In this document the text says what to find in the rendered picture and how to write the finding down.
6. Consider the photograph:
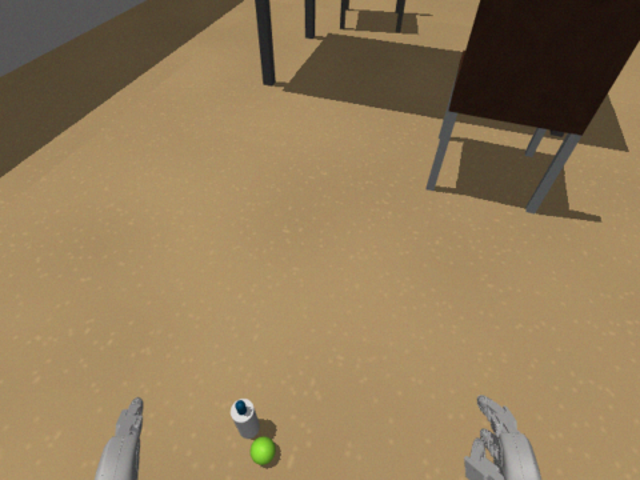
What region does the left robot hand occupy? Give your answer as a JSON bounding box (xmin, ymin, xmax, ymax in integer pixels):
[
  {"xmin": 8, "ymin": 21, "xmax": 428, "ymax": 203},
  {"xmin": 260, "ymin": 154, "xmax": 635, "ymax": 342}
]
[{"xmin": 94, "ymin": 397, "xmax": 143, "ymax": 480}]

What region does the right robot hand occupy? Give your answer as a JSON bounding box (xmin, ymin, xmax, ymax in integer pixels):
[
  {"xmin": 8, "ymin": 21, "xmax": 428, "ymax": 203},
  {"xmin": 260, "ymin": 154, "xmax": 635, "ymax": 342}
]
[{"xmin": 464, "ymin": 395, "xmax": 542, "ymax": 480}]

